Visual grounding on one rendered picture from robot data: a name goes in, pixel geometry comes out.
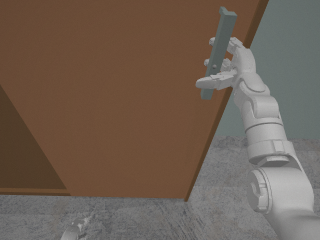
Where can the right robot forearm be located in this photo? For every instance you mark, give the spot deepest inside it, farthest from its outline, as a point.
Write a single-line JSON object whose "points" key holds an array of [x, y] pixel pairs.
{"points": [[267, 142]]}

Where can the right robot hand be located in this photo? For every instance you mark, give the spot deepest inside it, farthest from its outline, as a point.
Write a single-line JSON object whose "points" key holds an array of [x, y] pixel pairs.
{"points": [[242, 61]]}

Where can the handle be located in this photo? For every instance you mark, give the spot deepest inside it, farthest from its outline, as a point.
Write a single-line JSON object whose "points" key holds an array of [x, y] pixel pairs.
{"points": [[224, 31]]}

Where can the wardrobe door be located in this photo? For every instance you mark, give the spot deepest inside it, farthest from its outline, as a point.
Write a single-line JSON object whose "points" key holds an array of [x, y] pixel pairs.
{"points": [[23, 164], [108, 88]]}

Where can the right robot upper arm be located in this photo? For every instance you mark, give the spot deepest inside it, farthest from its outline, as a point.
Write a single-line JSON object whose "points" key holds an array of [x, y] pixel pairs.
{"points": [[284, 196]]}

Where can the left robot hand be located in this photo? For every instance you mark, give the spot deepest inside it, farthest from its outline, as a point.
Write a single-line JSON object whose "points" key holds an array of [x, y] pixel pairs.
{"points": [[73, 232]]}

